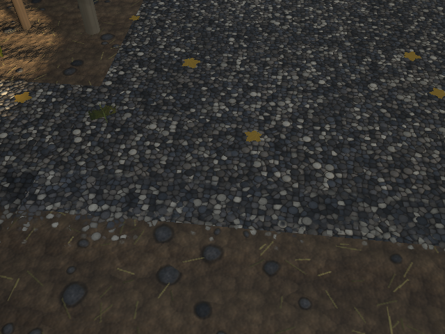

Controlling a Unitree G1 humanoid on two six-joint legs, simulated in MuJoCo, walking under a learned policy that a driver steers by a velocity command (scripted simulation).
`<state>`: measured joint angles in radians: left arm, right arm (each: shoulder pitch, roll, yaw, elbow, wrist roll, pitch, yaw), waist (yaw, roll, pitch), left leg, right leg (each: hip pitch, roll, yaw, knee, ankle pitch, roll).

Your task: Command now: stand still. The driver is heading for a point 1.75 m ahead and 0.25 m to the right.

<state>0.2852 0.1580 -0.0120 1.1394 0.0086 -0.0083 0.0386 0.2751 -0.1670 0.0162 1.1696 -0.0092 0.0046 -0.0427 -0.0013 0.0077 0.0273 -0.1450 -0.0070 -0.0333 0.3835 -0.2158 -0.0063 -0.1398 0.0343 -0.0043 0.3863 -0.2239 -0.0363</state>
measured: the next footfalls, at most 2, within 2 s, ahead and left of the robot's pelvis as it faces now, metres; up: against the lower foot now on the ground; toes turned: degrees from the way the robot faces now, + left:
right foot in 0.98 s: -0.01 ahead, -0.06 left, +0.00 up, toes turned -2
left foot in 1.48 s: +0.34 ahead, +0.09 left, +0.00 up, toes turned +4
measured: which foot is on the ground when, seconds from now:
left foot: down 0.00-0.98, up 1.00-1.00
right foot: down 0.00-0.42, up 0.44-0.96, down 0.98-1.00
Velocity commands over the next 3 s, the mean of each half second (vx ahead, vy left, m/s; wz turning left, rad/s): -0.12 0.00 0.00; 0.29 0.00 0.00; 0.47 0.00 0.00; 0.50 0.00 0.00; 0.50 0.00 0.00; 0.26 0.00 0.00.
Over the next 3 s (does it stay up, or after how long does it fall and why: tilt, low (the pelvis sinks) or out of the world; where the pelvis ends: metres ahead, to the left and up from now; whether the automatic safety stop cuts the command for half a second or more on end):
stays up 0.92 0.04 0.00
